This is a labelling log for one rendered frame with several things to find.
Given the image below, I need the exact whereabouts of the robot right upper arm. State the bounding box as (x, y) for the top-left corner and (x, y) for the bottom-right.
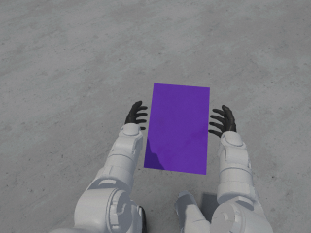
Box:
(209, 201), (273, 233)

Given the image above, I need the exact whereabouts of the robot left upper arm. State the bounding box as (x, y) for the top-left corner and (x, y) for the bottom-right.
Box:
(49, 187), (133, 233)

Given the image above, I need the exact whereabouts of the left robot hand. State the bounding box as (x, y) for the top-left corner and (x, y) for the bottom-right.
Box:
(124, 100), (148, 130)

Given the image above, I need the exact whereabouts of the right robot hand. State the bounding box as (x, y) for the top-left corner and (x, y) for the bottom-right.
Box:
(208, 105), (237, 138)

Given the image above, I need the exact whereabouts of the left robot thigh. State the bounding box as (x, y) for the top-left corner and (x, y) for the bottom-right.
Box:
(126, 204), (143, 233)

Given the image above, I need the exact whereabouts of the robot right forearm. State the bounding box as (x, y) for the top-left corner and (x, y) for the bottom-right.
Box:
(217, 131), (268, 221)

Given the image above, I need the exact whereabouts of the robot right shin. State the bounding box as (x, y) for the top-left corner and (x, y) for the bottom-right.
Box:
(178, 190), (196, 203)

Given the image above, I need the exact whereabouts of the robot left forearm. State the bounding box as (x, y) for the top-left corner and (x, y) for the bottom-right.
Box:
(74, 123), (143, 216)

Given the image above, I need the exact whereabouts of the carton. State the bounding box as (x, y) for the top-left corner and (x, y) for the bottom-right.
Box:
(144, 83), (210, 175)

